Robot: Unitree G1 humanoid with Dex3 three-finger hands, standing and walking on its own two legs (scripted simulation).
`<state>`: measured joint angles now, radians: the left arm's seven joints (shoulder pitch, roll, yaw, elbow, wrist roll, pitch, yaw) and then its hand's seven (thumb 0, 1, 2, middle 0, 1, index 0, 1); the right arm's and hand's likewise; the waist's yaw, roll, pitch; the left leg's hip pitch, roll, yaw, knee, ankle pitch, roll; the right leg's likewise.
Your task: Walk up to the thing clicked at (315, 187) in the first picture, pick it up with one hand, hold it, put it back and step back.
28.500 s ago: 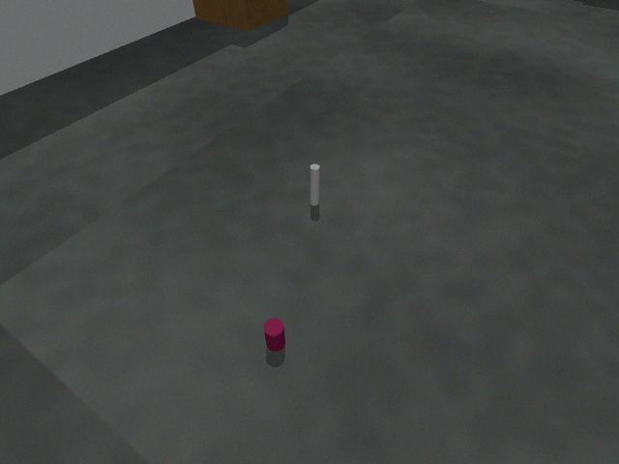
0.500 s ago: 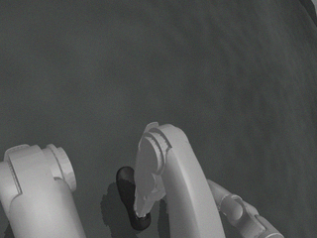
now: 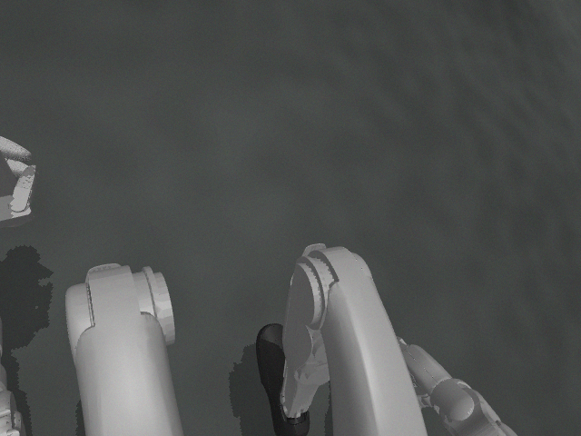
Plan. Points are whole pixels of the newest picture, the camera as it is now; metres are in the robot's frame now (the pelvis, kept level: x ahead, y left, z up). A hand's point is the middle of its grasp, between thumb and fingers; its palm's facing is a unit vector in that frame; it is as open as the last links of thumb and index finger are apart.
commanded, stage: settle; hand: left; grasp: from the side
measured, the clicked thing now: out of the picture +0.42 +0.31 -0.10
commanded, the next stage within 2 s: lift in 1.22 s
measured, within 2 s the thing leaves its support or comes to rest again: neither
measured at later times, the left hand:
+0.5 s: hand out of the picture +0.41 +0.29 +0.00, palm faces +0.24 -0.97 -0.05, open 5.4 cm
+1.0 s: hand out of the picture +0.41 +0.29 +0.05, palm faces +0.25 -0.97 -0.03, open 5.4 cm
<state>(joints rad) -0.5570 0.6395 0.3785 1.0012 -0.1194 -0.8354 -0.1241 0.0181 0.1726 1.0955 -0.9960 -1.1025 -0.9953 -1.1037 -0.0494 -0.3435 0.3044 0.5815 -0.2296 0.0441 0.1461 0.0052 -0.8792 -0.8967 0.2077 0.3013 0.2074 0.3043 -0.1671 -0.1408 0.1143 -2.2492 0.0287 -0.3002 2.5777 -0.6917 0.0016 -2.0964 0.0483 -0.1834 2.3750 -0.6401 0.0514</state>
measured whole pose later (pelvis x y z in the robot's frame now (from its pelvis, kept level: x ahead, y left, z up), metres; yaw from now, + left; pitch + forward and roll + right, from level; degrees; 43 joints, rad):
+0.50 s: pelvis +0.02 -0.02 +0.03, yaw +6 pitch +29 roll -8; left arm -0.53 0.47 0.39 0.78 -0.18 -0.60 -0.25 0.02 0.17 1.09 -1.01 -1.10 -1.00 -1.10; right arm 0.04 -0.31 0.10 0.64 -0.08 0.06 0.09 0.01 -0.87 -0.89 0.21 0.30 0.21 0.30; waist -0.10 -0.02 -0.05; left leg -2.23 0.03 -0.18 2.41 -0.70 -0.02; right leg -2.15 0.01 -0.09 2.32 -0.69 0.03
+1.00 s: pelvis +0.02 -0.02 +0.07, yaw +8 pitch +31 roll -6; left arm -0.55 0.41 0.42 0.78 -0.17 -0.55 -0.29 0.02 0.16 1.11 -1.02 -1.09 -1.01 -1.09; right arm 0.07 -0.30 0.03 0.65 -0.06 0.02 0.05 0.01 -0.88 -0.90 0.20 0.30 0.20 0.30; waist -0.08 -0.01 -0.11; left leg -2.16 0.04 -0.12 2.29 -0.69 -0.02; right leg -2.10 0.00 -0.06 2.24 -0.69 0.02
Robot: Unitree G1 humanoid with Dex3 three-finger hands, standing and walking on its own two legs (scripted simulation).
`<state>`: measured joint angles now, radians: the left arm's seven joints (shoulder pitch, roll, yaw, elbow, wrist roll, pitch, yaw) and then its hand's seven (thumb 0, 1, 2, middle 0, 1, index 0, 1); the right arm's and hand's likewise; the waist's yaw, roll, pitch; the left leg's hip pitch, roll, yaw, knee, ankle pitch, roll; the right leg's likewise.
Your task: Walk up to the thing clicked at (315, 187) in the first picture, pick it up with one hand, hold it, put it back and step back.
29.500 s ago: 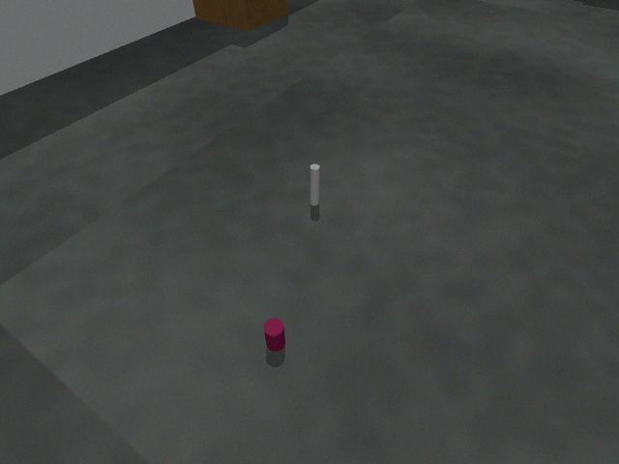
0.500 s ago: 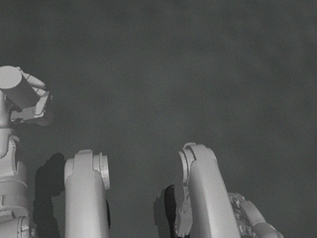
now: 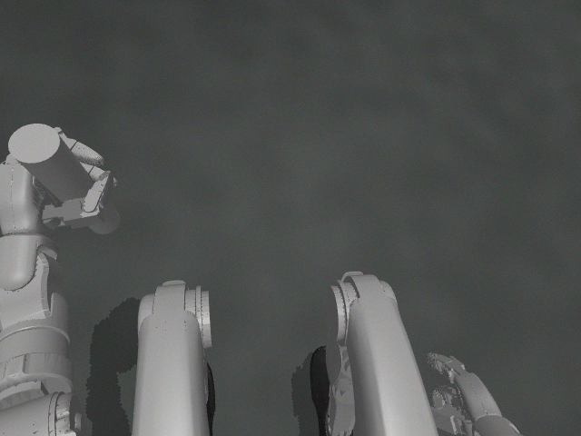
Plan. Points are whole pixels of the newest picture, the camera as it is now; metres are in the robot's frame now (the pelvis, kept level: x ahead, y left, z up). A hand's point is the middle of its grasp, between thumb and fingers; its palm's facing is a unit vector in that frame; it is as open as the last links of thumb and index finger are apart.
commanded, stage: settle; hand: left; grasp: from the side
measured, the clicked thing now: (77, 190) +0.43 +0.26 -0.03
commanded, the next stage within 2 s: lift in 0.22 s
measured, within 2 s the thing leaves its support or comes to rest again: neither
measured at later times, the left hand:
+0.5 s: hand (82, 177) +0.43 +0.24 +0.01, palm faces +0.11 -0.99 -0.03, open 5.4 cm
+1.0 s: hand (21, 137) +0.40 +0.24 +0.13, palm faces +0.10 -0.99 -0.03, open 5.4 cm
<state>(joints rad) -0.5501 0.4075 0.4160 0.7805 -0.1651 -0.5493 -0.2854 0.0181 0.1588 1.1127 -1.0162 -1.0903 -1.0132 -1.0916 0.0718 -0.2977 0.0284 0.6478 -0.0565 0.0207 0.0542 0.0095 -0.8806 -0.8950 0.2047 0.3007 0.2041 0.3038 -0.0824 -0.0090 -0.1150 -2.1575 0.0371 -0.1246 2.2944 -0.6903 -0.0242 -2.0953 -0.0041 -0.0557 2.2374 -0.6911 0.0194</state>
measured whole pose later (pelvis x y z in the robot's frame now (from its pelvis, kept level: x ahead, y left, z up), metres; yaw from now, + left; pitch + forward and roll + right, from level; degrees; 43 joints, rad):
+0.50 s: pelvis +0.00 +0.00 +0.02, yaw +1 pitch +31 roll -5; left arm -0.58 0.39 0.41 0.82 -0.15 -0.56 -0.28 0.02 0.16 1.11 -1.02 -1.09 -1.01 -1.10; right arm 0.11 -0.28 0.02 0.66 -0.05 0.01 0.05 0.01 -0.89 -0.89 0.21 0.30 0.20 0.30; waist -0.08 0.00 -0.14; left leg -2.11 0.03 -0.10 2.23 -0.68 -0.02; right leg -2.05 -0.01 -0.04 2.19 -0.68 0.02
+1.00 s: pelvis +0.01 +0.00 +0.11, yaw +2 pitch +32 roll -4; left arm -0.36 0.32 0.32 0.43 -0.21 -0.36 -0.23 0.02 0.16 1.11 -1.01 -1.09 -1.01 -1.10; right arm 0.11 -0.26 -0.01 0.60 0.03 0.00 0.00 0.01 -0.89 -0.89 0.21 0.30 0.20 0.30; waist -0.03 0.02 -0.19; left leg -1.83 0.05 -0.08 1.94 -0.67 -0.01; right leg -1.78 -0.01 -0.04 1.90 -0.67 0.02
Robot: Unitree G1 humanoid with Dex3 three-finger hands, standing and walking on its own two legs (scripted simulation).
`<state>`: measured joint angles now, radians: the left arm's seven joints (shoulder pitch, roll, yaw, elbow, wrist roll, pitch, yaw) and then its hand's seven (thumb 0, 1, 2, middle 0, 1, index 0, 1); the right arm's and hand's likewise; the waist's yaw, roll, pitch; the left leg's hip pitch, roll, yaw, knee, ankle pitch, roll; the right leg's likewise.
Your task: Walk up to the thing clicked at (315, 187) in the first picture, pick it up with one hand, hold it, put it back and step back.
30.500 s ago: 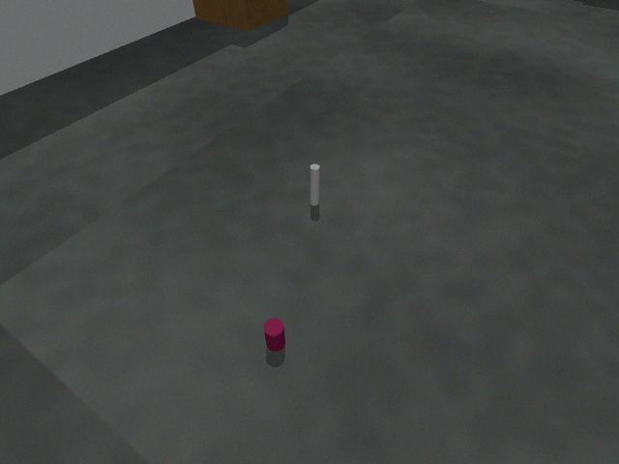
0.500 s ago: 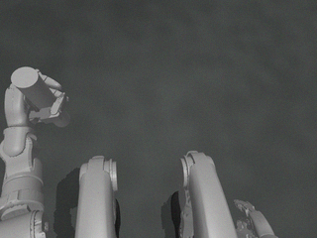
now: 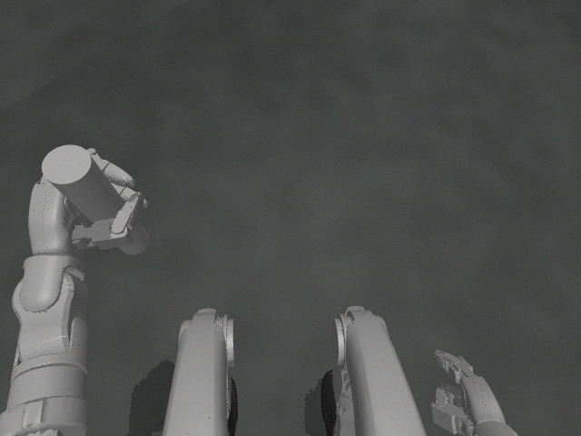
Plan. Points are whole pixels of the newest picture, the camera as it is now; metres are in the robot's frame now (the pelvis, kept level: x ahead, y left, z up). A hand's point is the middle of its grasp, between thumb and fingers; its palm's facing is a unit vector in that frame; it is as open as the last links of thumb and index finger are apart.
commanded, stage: lift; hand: left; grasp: from the side
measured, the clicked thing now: (108, 211) +0.40 +0.24 +0.01
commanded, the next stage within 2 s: hold in 1.48 s
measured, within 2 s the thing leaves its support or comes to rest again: neither
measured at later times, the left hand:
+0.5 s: hand (42, 148) +0.38 +0.21 +0.18, palm faces +0.10 -0.99 -0.03, open 5.4 cm
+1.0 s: hand out of the picture +0.38 +0.20 +0.26, palm faces +0.09 -1.00 -0.02, open 5.4 cm
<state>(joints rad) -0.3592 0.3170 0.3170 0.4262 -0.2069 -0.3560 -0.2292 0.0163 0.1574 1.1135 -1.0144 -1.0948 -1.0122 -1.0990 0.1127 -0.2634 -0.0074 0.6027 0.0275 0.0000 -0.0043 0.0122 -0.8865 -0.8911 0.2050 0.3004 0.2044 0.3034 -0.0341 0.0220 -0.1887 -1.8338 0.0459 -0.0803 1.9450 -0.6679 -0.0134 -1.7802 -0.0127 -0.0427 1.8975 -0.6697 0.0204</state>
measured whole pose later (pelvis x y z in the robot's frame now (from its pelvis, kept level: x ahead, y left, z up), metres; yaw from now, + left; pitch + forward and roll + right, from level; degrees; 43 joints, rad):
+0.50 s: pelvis +0.03 +0.01 +0.14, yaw +2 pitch +22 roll -4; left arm -0.13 0.27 0.20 0.24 -0.20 -0.24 -0.13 0.02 0.16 1.11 -1.01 -1.10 -1.01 -1.10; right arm 0.17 -0.24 -0.01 0.58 0.05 -0.05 -0.04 0.01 -0.88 -0.89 0.21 0.30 0.20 0.30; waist -0.03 0.03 -0.17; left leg -1.25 0.05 -0.06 1.46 -0.60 -0.01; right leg -1.20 -0.02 -0.05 1.40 -0.59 0.02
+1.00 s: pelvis +0.05 +0.00 +0.21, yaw +3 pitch +14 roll -2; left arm -0.10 0.23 0.17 0.30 -0.21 -0.29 -0.14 0.02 0.16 1.11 -1.01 -1.10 -1.01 -1.11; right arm 0.23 -0.23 0.00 0.61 0.03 -0.06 -0.04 0.01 -0.88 -0.89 0.21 0.30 0.20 0.30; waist -0.02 0.02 -0.10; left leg -0.89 0.05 -0.03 1.15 -0.51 -0.01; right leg -0.85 -0.02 -0.03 1.10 -0.50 0.02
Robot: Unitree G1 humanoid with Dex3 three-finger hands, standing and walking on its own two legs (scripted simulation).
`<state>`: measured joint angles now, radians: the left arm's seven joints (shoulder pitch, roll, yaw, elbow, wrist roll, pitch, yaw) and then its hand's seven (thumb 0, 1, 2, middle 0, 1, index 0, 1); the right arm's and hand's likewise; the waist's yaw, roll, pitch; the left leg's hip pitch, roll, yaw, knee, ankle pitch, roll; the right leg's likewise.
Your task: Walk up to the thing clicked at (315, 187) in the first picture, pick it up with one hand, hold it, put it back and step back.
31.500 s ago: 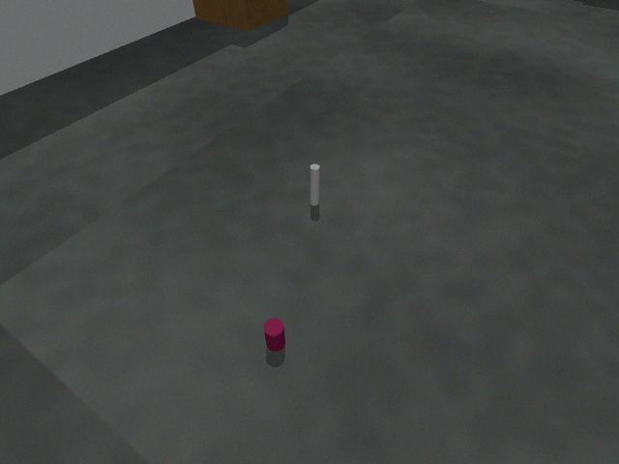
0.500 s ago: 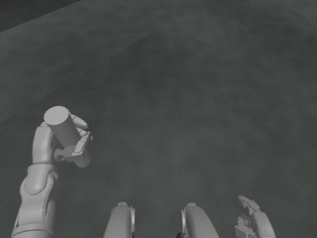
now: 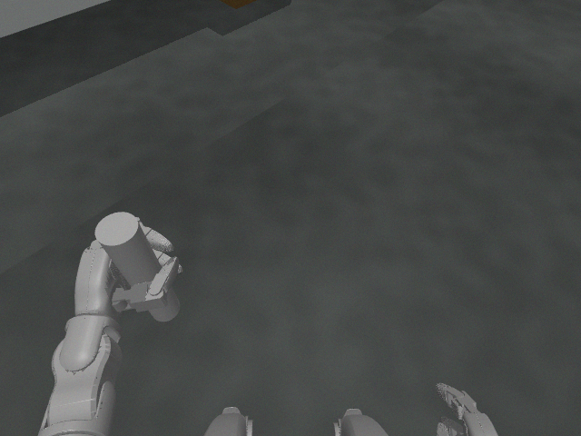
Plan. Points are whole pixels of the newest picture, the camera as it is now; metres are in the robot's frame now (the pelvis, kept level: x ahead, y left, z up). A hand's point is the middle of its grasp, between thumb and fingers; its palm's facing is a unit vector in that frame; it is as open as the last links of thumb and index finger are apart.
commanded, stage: lift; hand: left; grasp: from the side
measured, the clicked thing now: (145, 275) +0.34 +0.19 +0.04
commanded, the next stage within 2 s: hold in 0.48 s
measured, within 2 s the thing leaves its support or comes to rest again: neither
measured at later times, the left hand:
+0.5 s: hand (156, 248) +0.35 +0.17 +0.08, palm faces +0.02 -1.00 +0.00, open 5.4 cm
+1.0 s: hand (148, 249) +0.34 +0.17 +0.10, palm faces +0.03 -1.00 +0.00, open 5.5 cm
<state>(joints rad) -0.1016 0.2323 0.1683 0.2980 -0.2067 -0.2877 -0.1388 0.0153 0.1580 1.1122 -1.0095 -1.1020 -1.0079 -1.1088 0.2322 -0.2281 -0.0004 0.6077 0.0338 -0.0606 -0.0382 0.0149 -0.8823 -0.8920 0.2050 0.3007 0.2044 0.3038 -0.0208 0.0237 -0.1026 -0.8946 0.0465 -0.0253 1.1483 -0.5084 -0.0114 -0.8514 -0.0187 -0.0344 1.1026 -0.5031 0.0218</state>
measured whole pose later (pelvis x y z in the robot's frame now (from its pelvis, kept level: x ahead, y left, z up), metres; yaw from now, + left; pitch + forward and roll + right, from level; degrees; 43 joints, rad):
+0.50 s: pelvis +0.02 +0.00 +0.03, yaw +0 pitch +10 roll -2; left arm -0.12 0.22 0.17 0.38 -0.21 -0.31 -0.17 0.01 0.16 1.11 -1.01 -1.11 -1.00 -1.12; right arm 0.23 -0.23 -0.01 0.63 0.02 -0.04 -0.04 0.01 -0.87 -0.89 0.20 0.30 0.20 0.30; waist -0.02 0.02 -0.07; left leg -0.69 0.05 -0.02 0.98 -0.47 -0.02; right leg -0.65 -0.01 -0.03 0.94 -0.47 0.02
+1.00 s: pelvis +0.01 +0.00 +0.04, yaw +0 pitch +7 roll -2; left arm -0.12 0.21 0.17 0.39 -0.20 -0.32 -0.17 0.01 0.16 1.11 -1.00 -1.11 -1.00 -1.12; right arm 0.24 -0.23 -0.01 0.64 0.02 -0.03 -0.03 0.01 -0.89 -0.89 0.20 0.30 0.20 0.30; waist -0.02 0.02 -0.05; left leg -0.60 0.04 -0.01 0.90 -0.43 -0.01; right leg -0.56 -0.02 -0.03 0.86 -0.42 0.02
